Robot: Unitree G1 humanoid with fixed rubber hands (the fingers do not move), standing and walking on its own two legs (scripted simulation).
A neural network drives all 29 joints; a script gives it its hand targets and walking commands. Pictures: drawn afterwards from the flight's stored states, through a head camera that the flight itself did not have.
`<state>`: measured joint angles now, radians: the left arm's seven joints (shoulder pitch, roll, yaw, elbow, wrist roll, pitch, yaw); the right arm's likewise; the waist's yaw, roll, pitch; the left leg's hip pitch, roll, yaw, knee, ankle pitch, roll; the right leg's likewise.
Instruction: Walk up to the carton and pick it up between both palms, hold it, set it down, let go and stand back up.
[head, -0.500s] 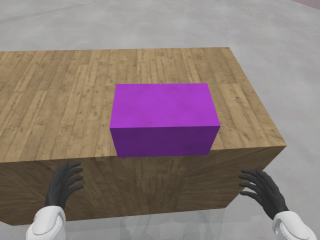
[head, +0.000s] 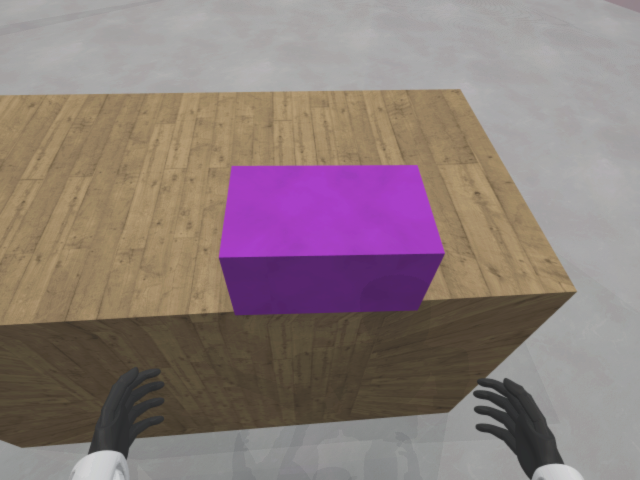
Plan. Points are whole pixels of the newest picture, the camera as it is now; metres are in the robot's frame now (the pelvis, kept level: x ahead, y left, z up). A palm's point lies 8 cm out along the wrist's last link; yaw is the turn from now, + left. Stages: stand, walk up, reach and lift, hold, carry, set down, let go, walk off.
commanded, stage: set down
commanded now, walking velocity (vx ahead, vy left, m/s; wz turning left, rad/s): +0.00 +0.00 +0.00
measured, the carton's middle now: (326, 239) +0.44 +0.00 +0.01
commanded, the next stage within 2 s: let go in 0.78 s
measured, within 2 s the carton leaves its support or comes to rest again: neither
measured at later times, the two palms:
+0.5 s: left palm (113, 462) +0.15 +0.26 -0.06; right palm (513, 471) +0.15 -0.23 -0.07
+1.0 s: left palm (127, 454) +0.16 +0.25 -0.08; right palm (506, 465) +0.16 -0.23 -0.09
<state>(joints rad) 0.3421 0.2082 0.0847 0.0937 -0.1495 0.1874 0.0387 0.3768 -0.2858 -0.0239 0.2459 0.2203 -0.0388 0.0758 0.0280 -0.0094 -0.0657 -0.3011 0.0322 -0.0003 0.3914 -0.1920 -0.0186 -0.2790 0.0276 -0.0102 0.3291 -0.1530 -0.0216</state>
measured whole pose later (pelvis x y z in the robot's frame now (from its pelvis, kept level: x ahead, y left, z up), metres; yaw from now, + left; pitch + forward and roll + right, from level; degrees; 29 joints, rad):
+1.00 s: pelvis +0.02 +0.00 +0.00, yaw +0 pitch +7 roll -1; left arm 0.28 0.23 0.07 0.41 -0.06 0.09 -0.01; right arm 0.22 -0.18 -0.02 0.76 0.10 -0.30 0.02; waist 0.02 -0.01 -0.04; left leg -0.30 0.03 0.00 0.39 -0.22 -0.02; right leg -0.28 0.03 -0.01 0.33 -0.18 -0.02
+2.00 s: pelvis -0.01 -0.01 +0.00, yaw +0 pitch +2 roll +0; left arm 0.27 0.33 0.06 0.91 0.04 -0.02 -0.01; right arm 0.21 -0.33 -0.02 0.90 -0.01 -0.04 0.02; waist 0.01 -0.02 -0.07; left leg -0.27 0.02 0.00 0.43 -0.20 -0.02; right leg -0.28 0.02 -0.01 0.44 -0.20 -0.02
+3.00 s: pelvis -0.03 -0.01 +0.00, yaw +0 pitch +1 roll +0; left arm 0.27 0.33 0.06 0.99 0.03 -0.03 -0.01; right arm 0.21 -0.33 -0.02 0.97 -0.01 -0.03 0.01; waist 0.01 -0.02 -0.07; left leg -0.27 0.02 0.00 0.43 -0.19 -0.02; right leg -0.28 0.02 -0.01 0.44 -0.18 -0.02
